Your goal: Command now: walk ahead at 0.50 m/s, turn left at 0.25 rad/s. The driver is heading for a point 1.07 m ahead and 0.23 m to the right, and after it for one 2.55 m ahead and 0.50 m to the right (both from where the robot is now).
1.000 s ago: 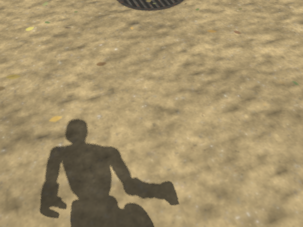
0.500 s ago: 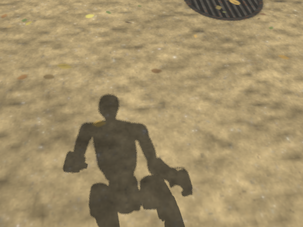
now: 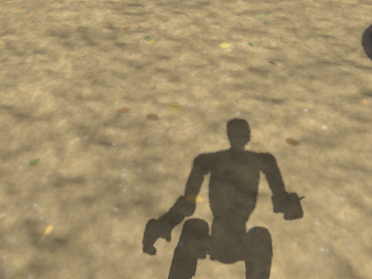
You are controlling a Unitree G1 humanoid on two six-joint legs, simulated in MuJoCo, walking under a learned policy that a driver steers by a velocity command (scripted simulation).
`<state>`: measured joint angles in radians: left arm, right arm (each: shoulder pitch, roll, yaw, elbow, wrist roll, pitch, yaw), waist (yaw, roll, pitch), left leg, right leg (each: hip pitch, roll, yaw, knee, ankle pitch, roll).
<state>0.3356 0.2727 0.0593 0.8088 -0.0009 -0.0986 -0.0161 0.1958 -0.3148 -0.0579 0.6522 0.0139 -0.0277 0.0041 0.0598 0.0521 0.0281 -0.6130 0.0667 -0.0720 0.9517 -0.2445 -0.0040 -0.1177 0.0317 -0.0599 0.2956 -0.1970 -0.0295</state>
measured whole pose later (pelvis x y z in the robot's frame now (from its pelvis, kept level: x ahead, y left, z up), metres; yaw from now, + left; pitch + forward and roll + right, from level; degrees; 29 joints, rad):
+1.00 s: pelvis +0.56 +0.02 +0.00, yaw -3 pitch +1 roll -1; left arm 0.32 0.28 0.05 0.82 -0.01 -0.07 -0.02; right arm 0.16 -0.31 -0.05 0.74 -0.01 -0.09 0.00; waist 0.05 0.03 0.04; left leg -0.59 0.09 -0.06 0.92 -0.24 -0.03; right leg -0.19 0.09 0.03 0.31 -0.14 -0.08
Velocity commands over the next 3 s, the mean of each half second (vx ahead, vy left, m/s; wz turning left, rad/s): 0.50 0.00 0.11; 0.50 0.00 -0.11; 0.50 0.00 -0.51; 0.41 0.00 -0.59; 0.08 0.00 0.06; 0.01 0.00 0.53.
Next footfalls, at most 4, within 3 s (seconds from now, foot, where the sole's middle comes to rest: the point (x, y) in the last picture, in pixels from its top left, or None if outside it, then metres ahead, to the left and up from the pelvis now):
0.22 left None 0.29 0.15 -0.78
0.74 right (227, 247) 0.60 -0.07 -0.78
1.24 left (175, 183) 0.87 0.15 -0.78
1.76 right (255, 155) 1.04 -0.20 -0.78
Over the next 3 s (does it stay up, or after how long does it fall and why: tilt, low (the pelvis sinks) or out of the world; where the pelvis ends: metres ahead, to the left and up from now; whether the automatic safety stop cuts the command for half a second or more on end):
stays up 1.11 -0.15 -0.01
